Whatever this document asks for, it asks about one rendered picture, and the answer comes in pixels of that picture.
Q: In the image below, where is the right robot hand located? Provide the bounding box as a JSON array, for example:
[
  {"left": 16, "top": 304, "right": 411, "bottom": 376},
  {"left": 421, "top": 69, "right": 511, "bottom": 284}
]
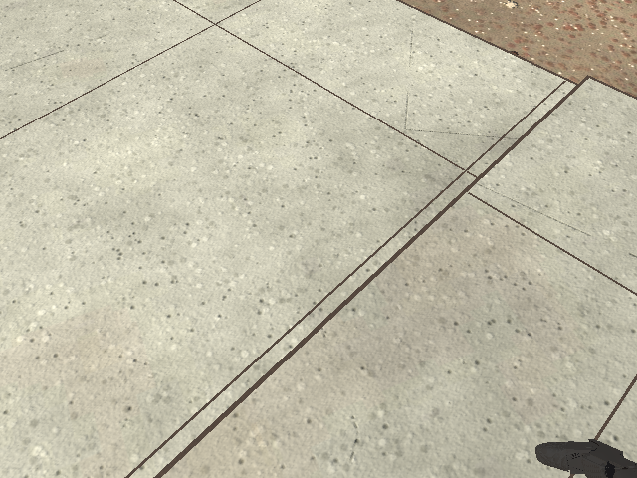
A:
[{"left": 535, "top": 439, "right": 637, "bottom": 478}]

